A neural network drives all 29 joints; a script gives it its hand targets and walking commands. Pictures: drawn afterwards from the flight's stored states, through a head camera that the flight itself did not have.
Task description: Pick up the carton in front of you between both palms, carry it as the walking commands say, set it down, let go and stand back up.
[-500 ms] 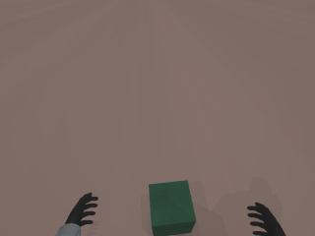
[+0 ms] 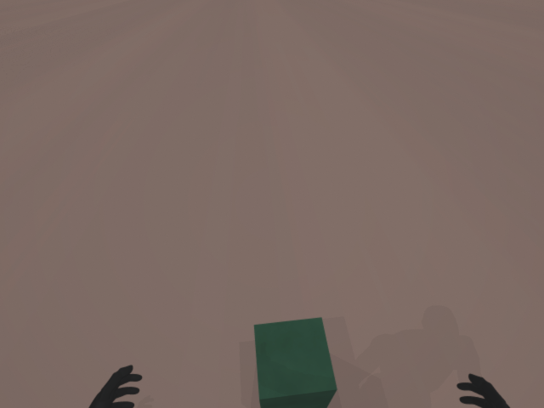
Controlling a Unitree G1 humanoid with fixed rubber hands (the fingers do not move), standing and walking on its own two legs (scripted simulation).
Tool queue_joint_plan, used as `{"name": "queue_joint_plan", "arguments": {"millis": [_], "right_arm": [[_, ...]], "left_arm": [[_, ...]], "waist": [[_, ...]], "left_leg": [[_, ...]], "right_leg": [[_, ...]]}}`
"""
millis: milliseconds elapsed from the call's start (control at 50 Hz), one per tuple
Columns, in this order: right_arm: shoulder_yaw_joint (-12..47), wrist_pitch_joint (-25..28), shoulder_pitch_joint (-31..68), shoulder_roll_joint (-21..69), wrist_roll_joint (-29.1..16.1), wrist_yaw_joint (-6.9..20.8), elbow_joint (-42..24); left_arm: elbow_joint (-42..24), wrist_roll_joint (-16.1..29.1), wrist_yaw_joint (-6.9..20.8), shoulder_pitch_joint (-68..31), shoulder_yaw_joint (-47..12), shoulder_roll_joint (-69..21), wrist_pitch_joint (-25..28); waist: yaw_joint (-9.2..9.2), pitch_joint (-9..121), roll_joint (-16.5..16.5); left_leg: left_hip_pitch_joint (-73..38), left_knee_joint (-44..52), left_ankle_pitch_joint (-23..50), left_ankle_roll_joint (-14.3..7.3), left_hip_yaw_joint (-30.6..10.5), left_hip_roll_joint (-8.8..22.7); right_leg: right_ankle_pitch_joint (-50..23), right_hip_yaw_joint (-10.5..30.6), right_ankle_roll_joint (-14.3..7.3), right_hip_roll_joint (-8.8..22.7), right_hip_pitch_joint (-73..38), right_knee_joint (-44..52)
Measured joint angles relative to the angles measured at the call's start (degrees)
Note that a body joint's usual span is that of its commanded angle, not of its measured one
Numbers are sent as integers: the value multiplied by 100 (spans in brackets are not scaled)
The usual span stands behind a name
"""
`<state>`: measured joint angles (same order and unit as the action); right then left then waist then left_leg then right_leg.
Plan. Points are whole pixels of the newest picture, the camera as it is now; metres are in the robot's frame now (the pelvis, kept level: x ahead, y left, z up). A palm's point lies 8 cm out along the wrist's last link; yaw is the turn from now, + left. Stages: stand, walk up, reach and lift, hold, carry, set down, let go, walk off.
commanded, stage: stand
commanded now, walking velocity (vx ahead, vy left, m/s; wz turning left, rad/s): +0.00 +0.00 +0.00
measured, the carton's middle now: (291, 368) +0.36 -0.01 -0.65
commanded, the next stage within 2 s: none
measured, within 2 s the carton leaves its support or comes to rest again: neither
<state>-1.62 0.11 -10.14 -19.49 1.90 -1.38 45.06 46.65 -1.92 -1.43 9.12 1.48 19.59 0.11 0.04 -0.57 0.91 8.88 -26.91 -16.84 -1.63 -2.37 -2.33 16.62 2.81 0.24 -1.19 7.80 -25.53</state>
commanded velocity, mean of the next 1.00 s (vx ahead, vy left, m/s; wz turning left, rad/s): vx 0.00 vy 0.00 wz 0.00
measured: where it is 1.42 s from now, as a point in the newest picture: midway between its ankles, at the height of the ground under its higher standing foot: outside the picture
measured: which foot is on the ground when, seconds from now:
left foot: down 0.00-1.00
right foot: down 0.00-1.00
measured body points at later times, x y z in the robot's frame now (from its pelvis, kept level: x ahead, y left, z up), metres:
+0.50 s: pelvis -0.01 +0.00 +0.01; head -0.02 +0.01 +0.46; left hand +0.10 +0.30 -0.11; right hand +0.10 -0.31 -0.10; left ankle -0.03 +0.10 -0.74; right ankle -0.03 -0.13 -0.74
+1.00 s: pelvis -0.02 +0.00 +0.01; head -0.03 +0.00 +0.46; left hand +0.07 +0.31 -0.11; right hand +0.08 -0.32 -0.10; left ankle -0.03 +0.10 -0.74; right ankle -0.03 -0.13 -0.74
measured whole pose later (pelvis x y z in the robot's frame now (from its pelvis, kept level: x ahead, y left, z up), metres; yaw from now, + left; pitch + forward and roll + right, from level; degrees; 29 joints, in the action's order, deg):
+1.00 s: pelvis -0.02 +0.00 +0.01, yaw +0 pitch -3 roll +0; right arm -0.2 0.8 -7.5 -21.8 1.0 -0.8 57.2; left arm 58.2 -1.1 -0.7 7.7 0.4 21.8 0.7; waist 0.1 -1.5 0.5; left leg 6.6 -20.6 -11.5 -1.3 -2.7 -2.1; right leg 11.6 2.5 0.2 -0.8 5.5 -19.6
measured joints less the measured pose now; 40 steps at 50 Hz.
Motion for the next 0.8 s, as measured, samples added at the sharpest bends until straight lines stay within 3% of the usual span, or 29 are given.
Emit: {"name": "queue_joint_plan", "arguments": {"millis": [800], "right_arm": [[117, 59, 204, -209, -74, 51, 1064]], "left_arm": [[1031, 67, 62, -101, -99, 194, 58]], "waist": [[1, -84, -37]], "left_leg": [[-226, 572, 485, 23, -20, 12]], "right_leg": [[-461, -23, 9, 39, -222, 543]]}}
